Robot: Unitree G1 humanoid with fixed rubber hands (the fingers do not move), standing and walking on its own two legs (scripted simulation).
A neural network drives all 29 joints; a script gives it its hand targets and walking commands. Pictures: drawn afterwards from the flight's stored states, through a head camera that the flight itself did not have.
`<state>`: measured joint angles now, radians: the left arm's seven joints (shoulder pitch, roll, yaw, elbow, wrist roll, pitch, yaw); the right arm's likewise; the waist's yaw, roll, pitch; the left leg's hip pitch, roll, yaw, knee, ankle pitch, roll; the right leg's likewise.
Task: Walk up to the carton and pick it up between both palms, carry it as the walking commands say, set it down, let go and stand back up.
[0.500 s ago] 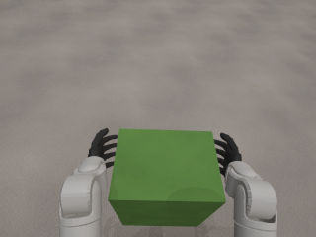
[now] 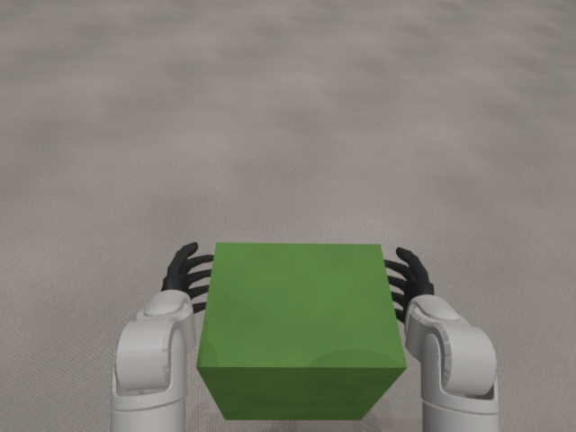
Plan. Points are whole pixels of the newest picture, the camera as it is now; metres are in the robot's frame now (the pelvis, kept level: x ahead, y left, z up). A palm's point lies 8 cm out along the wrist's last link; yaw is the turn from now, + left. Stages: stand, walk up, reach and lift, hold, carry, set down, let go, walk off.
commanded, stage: carry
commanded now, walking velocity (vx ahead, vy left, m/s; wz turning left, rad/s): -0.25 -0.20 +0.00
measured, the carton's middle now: (295, 340) +0.26 +0.00 +0.00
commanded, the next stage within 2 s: none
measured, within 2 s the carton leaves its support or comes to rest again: neither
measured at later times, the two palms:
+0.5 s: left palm out of the picture +0.10 -0.02 +0.09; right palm out of the picture +0.08 -0.32 +0.07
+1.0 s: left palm out of the picture -0.09 -0.14 +0.08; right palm out of the picture -0.09 -0.44 +0.08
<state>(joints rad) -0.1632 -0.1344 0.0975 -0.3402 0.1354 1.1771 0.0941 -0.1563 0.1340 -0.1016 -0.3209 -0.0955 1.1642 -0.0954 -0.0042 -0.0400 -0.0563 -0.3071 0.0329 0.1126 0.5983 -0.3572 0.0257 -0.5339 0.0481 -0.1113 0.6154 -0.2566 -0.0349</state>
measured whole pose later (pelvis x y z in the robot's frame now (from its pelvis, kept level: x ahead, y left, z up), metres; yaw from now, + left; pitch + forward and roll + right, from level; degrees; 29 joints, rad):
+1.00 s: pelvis -0.37 -0.29 -0.01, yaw -1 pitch +4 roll -3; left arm -0.21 -0.14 0.11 -0.33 0.11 1.18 0.11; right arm -0.18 0.14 -0.12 -0.34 -0.13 1.18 -0.08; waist 0.03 0.05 -0.05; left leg -0.54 0.21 0.00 0.65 -0.28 -0.10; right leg -0.35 -0.01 -0.05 0.56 -0.27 0.04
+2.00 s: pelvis -0.74 -0.54 +0.00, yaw +1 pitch +3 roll +0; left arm -0.18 -0.14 0.11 -0.34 0.14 1.17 0.09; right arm -0.17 0.14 -0.11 -0.32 -0.09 1.17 -0.10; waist -0.02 -0.06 -0.04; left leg -0.30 0.00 0.11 0.60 -0.36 0.03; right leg -0.51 0.02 -0.09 0.59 -0.20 -0.04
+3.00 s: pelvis -0.93 -0.67 +0.00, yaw +1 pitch +2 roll +1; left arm -0.20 -0.14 0.13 -0.26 0.13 1.19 0.09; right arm -0.18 0.14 -0.11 -0.26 -0.11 1.19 -0.09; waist -0.01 -0.02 -0.11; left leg -0.38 0.05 0.07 0.52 -0.18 -0.02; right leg -0.41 -0.03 -0.05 0.52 -0.14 -0.01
